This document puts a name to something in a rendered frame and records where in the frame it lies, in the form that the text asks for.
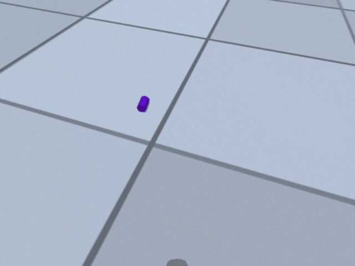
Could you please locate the can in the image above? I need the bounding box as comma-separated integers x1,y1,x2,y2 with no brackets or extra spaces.
137,96,150,112

